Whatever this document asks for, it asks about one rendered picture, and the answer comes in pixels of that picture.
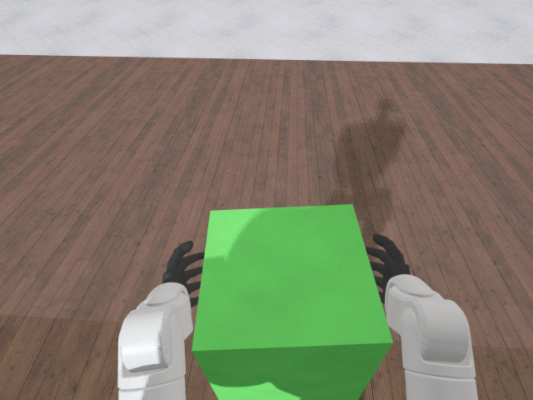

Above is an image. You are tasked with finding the left robot hand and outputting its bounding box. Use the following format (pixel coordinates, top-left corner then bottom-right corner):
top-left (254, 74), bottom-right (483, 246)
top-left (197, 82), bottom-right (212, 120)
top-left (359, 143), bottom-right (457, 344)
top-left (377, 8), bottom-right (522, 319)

top-left (162, 241), bottom-right (205, 308)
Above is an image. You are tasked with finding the carton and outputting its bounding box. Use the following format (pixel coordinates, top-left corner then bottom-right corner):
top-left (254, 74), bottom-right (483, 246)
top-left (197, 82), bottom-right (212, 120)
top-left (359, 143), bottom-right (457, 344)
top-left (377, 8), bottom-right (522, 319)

top-left (192, 204), bottom-right (393, 400)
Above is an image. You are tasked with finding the robot right forearm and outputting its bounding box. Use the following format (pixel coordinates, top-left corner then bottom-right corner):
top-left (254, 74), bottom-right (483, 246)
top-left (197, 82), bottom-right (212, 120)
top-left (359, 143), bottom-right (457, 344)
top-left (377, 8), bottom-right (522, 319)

top-left (385, 274), bottom-right (478, 400)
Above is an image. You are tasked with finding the robot left forearm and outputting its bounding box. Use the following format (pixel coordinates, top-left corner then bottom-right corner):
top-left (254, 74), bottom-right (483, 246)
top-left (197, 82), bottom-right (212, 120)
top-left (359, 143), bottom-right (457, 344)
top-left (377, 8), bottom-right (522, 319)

top-left (118, 282), bottom-right (193, 400)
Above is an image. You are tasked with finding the right robot hand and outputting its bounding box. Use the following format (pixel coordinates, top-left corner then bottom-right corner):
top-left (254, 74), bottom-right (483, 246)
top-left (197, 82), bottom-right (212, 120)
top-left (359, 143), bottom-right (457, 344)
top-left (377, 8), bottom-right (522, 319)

top-left (366, 233), bottom-right (410, 304)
